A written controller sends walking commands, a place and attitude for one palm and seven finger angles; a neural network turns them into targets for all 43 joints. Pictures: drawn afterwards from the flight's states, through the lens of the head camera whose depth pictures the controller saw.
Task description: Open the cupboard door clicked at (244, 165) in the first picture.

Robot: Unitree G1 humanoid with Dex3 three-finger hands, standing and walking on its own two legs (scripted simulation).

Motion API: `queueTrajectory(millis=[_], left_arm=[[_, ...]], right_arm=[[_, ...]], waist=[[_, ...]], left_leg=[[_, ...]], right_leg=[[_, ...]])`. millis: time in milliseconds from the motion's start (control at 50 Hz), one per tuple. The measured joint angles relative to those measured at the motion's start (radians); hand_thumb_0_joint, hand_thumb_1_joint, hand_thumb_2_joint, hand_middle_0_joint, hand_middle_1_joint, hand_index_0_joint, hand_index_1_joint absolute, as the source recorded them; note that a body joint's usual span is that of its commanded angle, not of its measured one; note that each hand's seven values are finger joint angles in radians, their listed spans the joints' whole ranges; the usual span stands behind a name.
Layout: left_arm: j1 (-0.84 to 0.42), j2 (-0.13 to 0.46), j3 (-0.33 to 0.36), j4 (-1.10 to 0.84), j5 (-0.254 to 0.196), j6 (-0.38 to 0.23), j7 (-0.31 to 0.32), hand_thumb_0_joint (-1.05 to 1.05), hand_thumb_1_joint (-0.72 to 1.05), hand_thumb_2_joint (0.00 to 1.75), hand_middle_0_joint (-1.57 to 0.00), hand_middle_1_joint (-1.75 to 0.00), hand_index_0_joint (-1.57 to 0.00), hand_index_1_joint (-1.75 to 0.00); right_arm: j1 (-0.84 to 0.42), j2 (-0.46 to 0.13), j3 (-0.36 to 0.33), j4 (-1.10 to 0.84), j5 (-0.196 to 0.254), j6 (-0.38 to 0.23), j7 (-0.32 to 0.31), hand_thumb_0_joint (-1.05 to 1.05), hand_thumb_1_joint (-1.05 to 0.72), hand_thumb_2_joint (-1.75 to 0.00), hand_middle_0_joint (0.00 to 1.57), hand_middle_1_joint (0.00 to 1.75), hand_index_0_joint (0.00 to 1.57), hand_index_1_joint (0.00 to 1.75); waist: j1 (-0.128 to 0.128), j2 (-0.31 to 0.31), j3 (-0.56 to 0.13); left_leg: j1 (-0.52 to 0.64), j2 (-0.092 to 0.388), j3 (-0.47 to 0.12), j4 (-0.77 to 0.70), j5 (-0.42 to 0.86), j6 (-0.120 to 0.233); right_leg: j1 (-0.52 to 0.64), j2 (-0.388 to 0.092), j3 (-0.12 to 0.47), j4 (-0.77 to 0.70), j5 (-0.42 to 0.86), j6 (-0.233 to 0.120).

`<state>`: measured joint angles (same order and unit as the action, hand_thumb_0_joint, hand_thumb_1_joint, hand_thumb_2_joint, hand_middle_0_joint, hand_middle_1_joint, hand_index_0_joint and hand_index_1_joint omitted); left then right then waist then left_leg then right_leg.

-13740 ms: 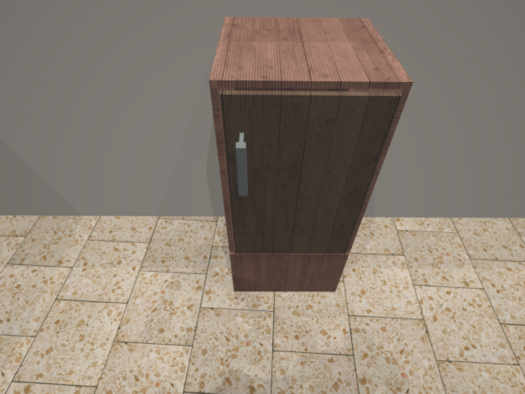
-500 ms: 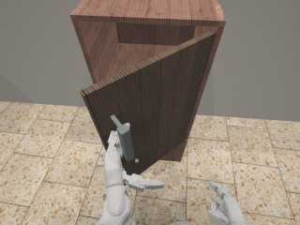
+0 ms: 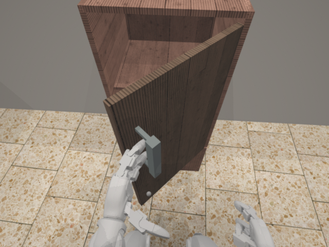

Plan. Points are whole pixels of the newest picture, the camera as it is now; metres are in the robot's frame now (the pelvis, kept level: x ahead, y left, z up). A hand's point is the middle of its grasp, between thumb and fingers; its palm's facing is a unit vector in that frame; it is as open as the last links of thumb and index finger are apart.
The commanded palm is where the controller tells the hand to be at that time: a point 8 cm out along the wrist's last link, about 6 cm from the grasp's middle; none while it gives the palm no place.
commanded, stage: slide the hand sideways off the handle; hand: left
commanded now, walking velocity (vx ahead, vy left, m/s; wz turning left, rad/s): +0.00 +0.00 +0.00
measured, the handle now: (148, 153) +0.32 +0.05 +0.06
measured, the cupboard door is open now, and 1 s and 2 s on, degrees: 47 47 47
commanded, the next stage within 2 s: draw the hand back to the body in 0.66 s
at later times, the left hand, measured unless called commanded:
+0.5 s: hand (124, 215) +0.19 +0.09 +0.06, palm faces -0.06 -1.00 +0.01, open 16.3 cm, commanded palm +0.16 +0.15 +0.06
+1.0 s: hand (98, 215) +0.18 +0.13 +0.09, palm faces -0.04 -1.00 -0.05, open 16.3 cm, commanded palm +0.15 +0.19 +0.10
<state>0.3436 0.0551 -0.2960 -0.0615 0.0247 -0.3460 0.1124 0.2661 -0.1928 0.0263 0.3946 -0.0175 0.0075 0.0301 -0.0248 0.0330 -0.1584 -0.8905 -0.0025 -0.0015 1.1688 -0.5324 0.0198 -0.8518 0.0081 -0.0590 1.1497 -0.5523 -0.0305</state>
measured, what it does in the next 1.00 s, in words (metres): stands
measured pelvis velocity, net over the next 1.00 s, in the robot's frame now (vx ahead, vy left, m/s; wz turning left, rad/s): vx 0.00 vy -0.01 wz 0.01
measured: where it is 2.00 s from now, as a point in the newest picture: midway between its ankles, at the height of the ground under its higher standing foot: outside the picture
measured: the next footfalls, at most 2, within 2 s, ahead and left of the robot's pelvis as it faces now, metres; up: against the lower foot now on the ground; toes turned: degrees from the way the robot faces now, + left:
none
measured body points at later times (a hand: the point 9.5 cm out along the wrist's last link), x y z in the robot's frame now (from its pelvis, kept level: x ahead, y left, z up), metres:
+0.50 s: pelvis +0.00 +0.00 -0.01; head +0.06 -0.01 +0.44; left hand +0.19 +0.14 +0.06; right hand +0.20 -0.22 -0.08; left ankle +0.02 +0.11 -0.65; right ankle +0.01 -0.11 -0.65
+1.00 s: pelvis +0.00 -0.01 +0.00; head +0.03 -0.01 +0.45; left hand +0.18 +0.18 +0.10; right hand +0.18 -0.23 -0.06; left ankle +0.02 +0.11 -0.65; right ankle +0.01 -0.11 -0.65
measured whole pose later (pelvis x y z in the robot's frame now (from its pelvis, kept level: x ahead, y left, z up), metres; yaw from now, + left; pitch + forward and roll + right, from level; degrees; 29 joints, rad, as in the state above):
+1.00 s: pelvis +0.00 -0.01 +0.00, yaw +1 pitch +13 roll -2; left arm 0.64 0.21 -0.03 -0.35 -0.18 -0.30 -0.11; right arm 0.29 -0.20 0.01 0.36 0.03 0.00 -0.04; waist 0.00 0.05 -0.17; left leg -0.85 0.01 -0.04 1.16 -0.54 0.01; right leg -0.79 0.02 -0.09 1.12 -0.55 -0.04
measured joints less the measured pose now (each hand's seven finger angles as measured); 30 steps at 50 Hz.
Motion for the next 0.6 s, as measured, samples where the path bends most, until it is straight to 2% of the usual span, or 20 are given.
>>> queueTrajectory(millis=[320,600], left_arm=[[0.181,0.043,0.049,-0.140,-0.041,-0.036,-0.075,-0.01,-0.50,0.30,-0.16,-0.31,-0.19,-0.32],[0.289,0.084,0.136,-0.208,-0.106,-0.052,-0.169,-0.01,-0.50,0.30,-0.15,-0.30,-0.15,-0.30]], right_arm=[[-0.018,-0.013,-0.009,-0.042,0.004,-0.019,-0.007,0.01,-0.91,-0.90,0.21,0.30,0.21,0.30],[-0.010,-0.013,-0.021,-0.039,0.017,-0.023,-0.032,0.01,-0.91,-0.90,0.21,0.30,0.21,0.30]], waist=[[0.018,0.005,-0.011],[0.028,0.007,-0.020]], left_leg=[[-0.030,-0.001,-0.013,0.038,-0.022,-0.002],[-0.059,0.004,-0.028,0.072,-0.033,-0.012]], right_leg=[[-0.022,0.000,-0.013,0.030,-0.022,-0.002],[-0.046,0.006,-0.027,0.060,-0.035,-0.012]])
